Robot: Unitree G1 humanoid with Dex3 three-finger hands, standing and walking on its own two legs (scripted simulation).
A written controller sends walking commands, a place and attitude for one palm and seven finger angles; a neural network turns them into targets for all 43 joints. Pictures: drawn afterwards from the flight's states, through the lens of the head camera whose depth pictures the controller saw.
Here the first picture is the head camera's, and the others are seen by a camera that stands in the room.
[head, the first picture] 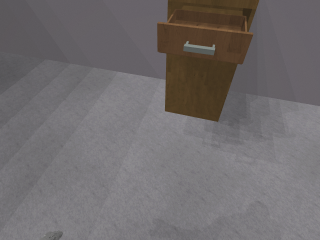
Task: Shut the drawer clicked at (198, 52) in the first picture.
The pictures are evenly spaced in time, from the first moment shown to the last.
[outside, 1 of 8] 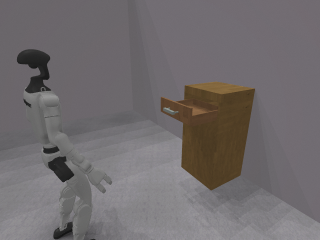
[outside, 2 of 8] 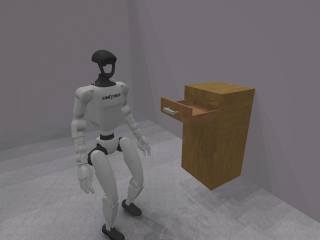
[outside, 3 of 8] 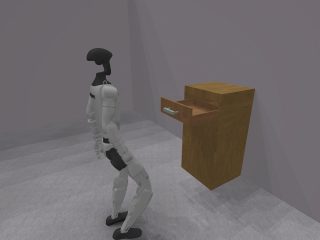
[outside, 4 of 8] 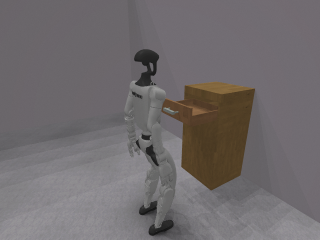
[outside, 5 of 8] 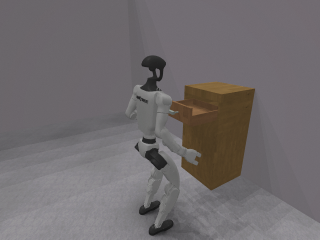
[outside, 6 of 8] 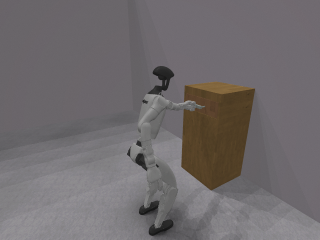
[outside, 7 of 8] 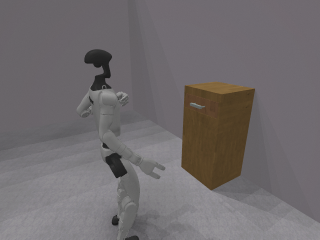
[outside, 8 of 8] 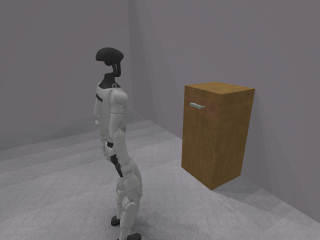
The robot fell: no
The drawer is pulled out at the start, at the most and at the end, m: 0.30 0.30 0.00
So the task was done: yes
